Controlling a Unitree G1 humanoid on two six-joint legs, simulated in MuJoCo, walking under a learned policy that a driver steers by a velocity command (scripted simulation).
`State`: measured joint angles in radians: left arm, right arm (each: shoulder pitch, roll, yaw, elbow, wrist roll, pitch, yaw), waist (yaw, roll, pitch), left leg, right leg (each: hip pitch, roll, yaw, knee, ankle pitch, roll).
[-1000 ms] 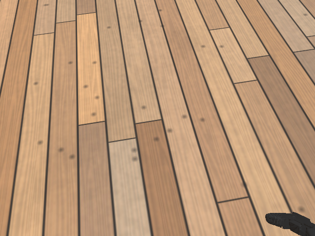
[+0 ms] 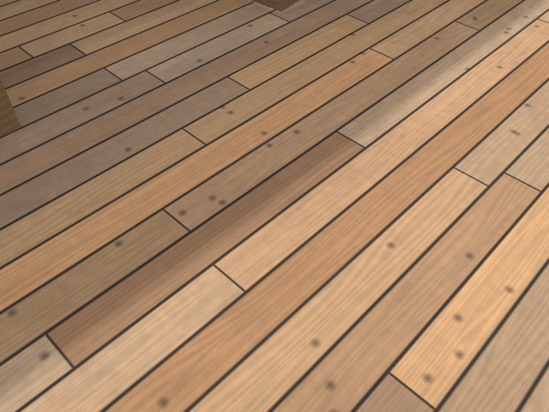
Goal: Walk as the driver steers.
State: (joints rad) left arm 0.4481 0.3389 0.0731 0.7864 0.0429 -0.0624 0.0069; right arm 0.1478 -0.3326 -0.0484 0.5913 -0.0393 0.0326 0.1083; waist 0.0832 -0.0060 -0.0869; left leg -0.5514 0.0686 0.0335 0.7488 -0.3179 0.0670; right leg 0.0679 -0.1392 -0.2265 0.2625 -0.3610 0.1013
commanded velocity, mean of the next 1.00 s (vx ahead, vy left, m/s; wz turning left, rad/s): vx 0.97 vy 0.00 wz -0.71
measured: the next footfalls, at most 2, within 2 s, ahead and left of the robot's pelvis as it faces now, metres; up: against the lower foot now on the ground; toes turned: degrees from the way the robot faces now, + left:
left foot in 0.02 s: +0.12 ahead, +0.14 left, +0.00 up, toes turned +4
right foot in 0.46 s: +0.54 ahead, -0.01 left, +0.00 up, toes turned -20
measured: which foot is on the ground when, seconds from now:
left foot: up 0.00-0.00, down 0.02-0.46, up 0.48-0.86, down 0.88-1.00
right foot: down 0.00-0.04, up 0.06-0.44, down 0.46-0.86, up 0.88-1.00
